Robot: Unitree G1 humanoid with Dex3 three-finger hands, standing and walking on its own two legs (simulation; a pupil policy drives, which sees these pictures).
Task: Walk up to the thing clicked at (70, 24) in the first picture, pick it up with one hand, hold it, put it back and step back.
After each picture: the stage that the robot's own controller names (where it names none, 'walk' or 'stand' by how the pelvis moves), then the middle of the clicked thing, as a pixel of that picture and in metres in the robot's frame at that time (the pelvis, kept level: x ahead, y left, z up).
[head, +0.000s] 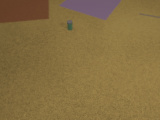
stand; (69, 25) +1.67 +0.17 -0.72
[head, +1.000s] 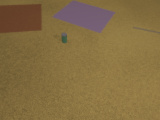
walk; (64, 38) +1.53 +0.16 -0.72
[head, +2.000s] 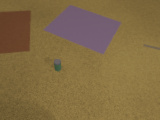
walk; (57, 65) +0.96 +0.19 -0.72
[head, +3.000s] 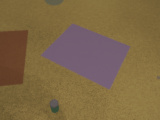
walk; (54, 106) +0.56 +0.19 -0.72
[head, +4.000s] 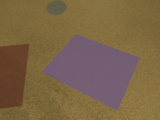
stand; out of the picture +0.37 +0.21 -0.70
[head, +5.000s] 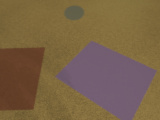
stand; out of the picture +0.33 +0.17 -0.72
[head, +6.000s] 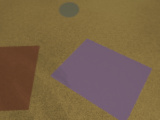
stand; out of the picture +0.30 +0.18 -0.72
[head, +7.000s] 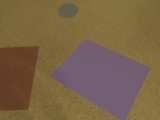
stand; out of the picture +0.32 +0.18 -0.73
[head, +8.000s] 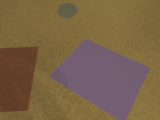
stand; out of the picture +0.31 +0.19 -0.73
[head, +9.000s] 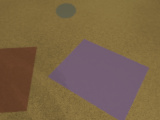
go down; out of the picture +0.31 +0.19 -0.72
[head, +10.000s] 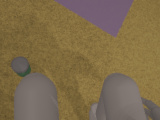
go down; (21, 67) +0.39 +0.23 -0.30
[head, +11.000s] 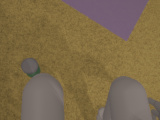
close in; (31, 68) +0.38 +0.23 -0.30
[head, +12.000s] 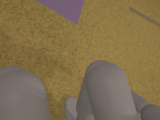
close in; out of the picture +0.36 +0.26 -0.22
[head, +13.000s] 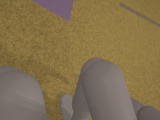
close; out of the picture +0.36 +0.27 -0.21
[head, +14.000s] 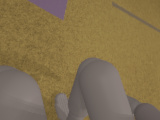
lift; out of the picture +0.36 +0.27 -0.22
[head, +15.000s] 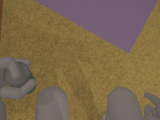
lift; (21, 79) +0.32 +0.21 -0.03
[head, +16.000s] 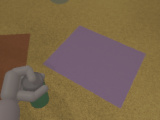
hold; (36, 90) +0.31 +0.17 +0.00
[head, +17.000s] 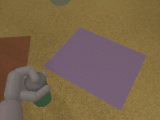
hold; (38, 90) +0.32 +0.17 +0.00
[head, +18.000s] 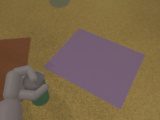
crouch; (37, 89) +0.32 +0.17 +0.00
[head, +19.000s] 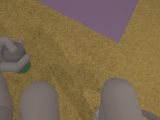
lower; (17, 58) +0.41 +0.21 -0.10
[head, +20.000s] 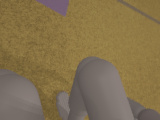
lower; out of the picture +0.39 +0.29 -0.22
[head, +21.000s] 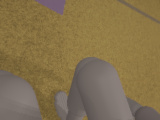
lower; out of the picture +0.39 +0.29 -0.22
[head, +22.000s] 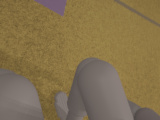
lower; out of the picture +0.39 +0.29 -0.22
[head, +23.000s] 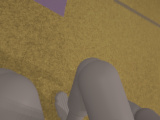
lower; out of the picture +0.38 +0.28 -0.22
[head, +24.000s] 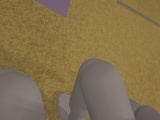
open; out of the picture +0.37 +0.27 -0.22
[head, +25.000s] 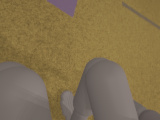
stand; out of the picture +0.37 +0.26 -0.22
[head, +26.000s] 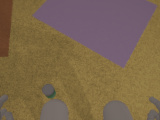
walk; (49, 91) +0.38 +0.20 -0.49
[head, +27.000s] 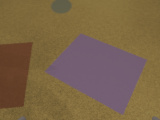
stand; out of the picture +0.34 +0.18 -0.66
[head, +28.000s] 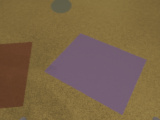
stand; out of the picture +0.34 +0.19 -0.66
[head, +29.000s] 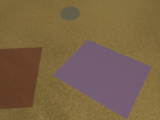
stand; out of the picture +0.36 +0.17 -0.72
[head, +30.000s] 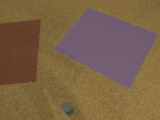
walk; (68, 109) +0.39 +0.19 -0.70
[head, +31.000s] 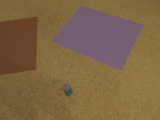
walk; (67, 89) +0.60 +0.18 -0.71
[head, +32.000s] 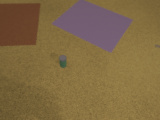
stand; (63, 61) +0.93 +0.16 -0.70
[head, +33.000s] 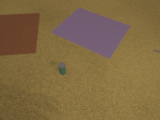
stand; (62, 68) +0.93 +0.20 -0.71
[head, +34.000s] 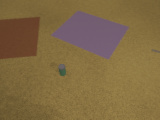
stand; (62, 70) +0.95 +0.21 -0.72
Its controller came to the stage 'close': yes
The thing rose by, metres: 0.70
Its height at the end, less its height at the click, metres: +0.00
